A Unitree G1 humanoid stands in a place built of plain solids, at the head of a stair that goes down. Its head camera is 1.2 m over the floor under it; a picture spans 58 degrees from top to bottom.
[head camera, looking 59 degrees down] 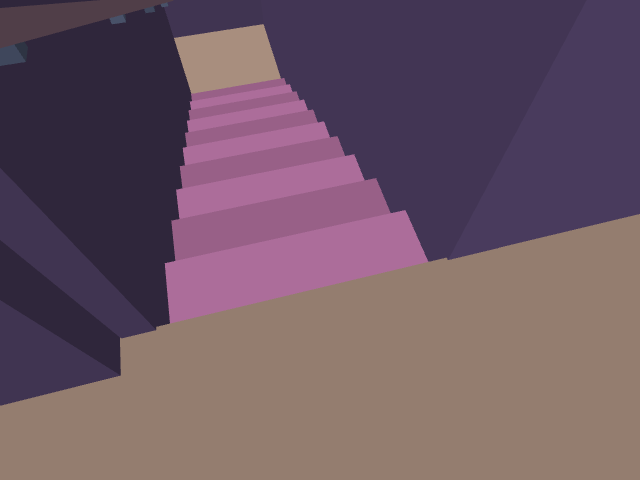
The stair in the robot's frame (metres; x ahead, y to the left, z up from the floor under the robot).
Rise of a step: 0.16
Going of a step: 0.30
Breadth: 0.90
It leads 15 degrees to the left of straight ahead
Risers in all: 11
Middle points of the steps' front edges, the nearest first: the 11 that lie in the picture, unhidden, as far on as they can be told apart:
0.54 0.04 0.00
0.83 0.11 -0.15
1.11 0.19 -0.31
1.40 0.26 -0.47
1.69 0.33 -0.63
1.97 0.41 -0.79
2.26 0.48 -0.95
2.54 0.56 -1.11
2.83 0.63 -1.27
3.11 0.71 -1.43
3.40 0.78 -1.59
